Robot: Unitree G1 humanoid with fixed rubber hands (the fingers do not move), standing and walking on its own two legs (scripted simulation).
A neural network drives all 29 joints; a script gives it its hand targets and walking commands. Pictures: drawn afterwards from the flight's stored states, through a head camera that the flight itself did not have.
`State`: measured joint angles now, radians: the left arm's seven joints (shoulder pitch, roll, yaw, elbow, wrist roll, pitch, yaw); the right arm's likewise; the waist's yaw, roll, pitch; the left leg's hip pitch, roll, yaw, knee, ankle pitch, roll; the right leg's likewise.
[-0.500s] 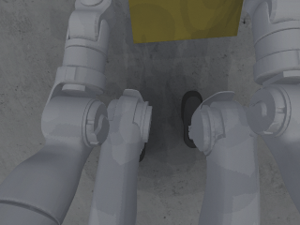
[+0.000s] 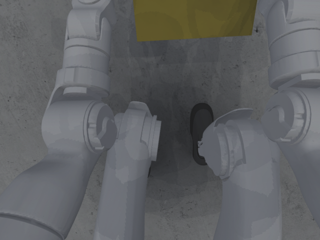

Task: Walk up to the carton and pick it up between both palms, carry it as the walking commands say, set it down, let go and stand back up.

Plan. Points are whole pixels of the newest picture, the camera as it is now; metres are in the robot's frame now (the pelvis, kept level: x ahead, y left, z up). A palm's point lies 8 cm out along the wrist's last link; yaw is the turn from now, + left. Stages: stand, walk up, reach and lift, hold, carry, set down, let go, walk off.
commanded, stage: set down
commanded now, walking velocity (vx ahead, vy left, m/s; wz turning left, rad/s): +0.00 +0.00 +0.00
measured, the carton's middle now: out of the picture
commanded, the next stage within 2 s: none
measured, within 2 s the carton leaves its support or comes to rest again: rests again in 1.38 s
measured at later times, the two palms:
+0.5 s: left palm out of the picture +0.56 +0.14 -0.15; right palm out of the picture +0.58 -0.16 -0.14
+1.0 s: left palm out of the picture +0.57 +0.14 -0.16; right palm out of the picture +0.59 -0.16 -0.15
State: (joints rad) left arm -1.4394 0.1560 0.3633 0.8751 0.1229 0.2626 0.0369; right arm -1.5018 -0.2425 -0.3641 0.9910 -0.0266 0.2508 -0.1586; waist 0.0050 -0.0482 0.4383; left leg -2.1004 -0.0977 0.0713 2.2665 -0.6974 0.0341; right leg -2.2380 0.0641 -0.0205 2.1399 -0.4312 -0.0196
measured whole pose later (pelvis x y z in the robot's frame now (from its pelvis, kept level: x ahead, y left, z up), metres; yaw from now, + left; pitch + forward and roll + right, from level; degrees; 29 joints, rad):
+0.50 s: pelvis +0.01 +0.00 +0.00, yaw +1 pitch +34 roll +1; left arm -1.42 0.13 0.38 0.85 0.14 0.22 0.02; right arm -1.47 -0.25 -0.44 0.97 -0.04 0.22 -0.06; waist 0.00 -0.06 0.39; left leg -2.14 -0.11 0.06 2.28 -0.73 0.03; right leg -2.28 0.05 -0.03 2.16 -0.47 -0.02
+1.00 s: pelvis +0.03 +0.00 -0.01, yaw +1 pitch +36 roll +0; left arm -1.40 0.12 0.38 0.84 0.14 0.17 0.00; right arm -1.46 -0.26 -0.45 0.98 -0.04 0.16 -0.02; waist 0.00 -0.06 0.37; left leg -2.16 -0.12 0.05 2.31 -0.77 0.03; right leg -2.30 0.04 -0.04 2.19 -0.51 -0.03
